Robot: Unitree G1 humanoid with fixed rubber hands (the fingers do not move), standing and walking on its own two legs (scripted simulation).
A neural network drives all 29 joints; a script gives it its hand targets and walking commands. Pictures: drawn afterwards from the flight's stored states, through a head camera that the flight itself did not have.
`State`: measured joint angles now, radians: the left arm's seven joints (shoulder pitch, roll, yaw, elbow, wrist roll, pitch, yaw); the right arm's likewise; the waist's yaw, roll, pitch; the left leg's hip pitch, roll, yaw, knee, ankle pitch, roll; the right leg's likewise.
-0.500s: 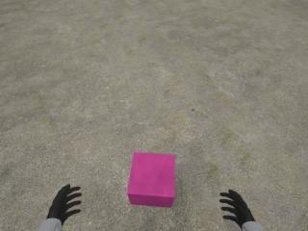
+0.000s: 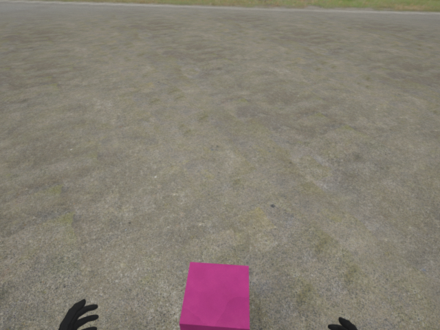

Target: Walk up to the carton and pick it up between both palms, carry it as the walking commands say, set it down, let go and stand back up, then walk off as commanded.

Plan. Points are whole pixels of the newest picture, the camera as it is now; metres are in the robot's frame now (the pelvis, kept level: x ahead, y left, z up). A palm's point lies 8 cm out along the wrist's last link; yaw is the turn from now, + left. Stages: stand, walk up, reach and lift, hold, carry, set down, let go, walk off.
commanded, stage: stand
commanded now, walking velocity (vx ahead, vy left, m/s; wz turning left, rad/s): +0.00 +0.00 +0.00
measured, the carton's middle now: (217, 305) +0.48 +0.01 -0.65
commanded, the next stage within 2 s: walk off in 1.34 s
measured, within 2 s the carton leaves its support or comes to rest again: neither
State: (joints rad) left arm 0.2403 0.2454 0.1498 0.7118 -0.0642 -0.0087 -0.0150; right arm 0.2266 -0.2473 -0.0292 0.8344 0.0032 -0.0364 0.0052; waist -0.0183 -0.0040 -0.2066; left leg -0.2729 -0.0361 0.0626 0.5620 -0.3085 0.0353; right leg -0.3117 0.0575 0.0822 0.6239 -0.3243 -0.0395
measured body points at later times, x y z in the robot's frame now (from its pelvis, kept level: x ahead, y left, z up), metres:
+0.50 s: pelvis -0.02 +0.00 +0.00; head -0.10 -0.01 +0.44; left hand +0.11 +0.28 -0.09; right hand +0.08 -0.26 -0.12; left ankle -0.01 +0.10 -0.73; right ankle +0.00 -0.10 -0.73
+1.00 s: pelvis -0.05 +0.00 +0.00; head -0.12 -0.01 +0.44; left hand +0.06 +0.28 -0.10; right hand +0.03 -0.27 -0.14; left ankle -0.01 +0.10 -0.73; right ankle +0.00 -0.10 -0.73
